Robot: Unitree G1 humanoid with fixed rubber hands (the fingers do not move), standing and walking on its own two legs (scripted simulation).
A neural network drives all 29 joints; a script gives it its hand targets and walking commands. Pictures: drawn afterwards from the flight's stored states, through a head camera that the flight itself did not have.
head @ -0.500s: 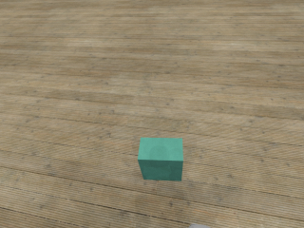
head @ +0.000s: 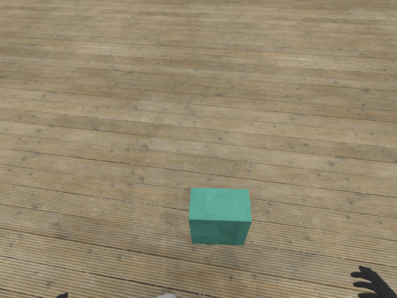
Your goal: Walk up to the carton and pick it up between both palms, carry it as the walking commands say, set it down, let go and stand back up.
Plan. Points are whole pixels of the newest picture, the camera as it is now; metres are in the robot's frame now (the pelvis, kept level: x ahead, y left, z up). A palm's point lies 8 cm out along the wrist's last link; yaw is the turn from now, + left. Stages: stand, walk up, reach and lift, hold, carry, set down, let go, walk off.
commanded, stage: walk up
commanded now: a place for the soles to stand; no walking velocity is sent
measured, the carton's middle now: (218, 218) +0.54 -0.04 -0.60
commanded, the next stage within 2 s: none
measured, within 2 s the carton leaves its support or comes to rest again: neither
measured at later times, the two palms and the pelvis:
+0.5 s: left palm (55, 291) +0.16 +0.31 -0.05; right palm out of the picture +0.10 -0.38 -0.06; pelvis +0.03 -0.02 +0.03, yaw -5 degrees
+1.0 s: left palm (83, 252) +0.23 +0.29 -0.08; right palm (378, 254) +0.23 -0.35 -0.08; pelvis +0.12 -0.03 +0.01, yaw -3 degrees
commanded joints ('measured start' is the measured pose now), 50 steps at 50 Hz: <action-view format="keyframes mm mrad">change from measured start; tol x32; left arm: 1 19 179 40 15 -8 1 0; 50 113 153 64 -24 -1 11 21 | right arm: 1 -52 -222 -42 -10 -1 -18 -8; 50 -49 -223 -70 -51 -21 43 -3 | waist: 1 19 98 -123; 26 59 112 -21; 28 183 -278 -17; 50 21 164 -103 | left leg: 1 73 146 -188 -261 135 124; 17 266 74 -57 -356 123 55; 21 428 207 -254 -494 -445 179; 26 73 190 -114 -478 -283 193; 29 -427 -87 -145 196 -205 68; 44 339 114 -294 -305 457 178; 50 104 134 -334 -325 266 213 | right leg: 1 63 -29 27 -100 182 -73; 22 -282 -16 -30 -86 -51 -56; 27 399 32 -109 -310 42 -58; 29 400 -339 609 -672 -424 -266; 39 170 -215 -9 -342 749 -166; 43 79 -153 -42 -110 604 -96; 46 -1 -1 0 261 -281 -35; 50 104 0 -67 -90 -86 -46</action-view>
